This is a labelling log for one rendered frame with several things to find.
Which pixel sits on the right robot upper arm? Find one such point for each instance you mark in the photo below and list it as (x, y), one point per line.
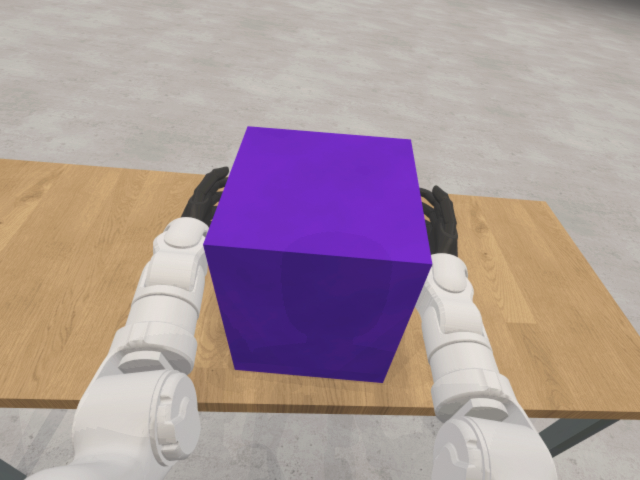
(469, 448)

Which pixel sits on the carton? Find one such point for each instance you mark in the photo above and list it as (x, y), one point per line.
(318, 252)

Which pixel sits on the table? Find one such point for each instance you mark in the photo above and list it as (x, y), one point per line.
(74, 240)

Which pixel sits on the robot left hand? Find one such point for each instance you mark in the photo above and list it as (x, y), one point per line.
(201, 204)

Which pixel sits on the left robot forearm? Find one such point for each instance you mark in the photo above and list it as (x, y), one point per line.
(159, 332)

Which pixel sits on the robot right hand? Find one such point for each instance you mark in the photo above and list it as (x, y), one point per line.
(441, 230)

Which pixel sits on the left robot upper arm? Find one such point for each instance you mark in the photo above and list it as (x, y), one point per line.
(133, 426)

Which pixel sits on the right robot forearm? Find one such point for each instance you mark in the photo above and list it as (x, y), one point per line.
(466, 378)

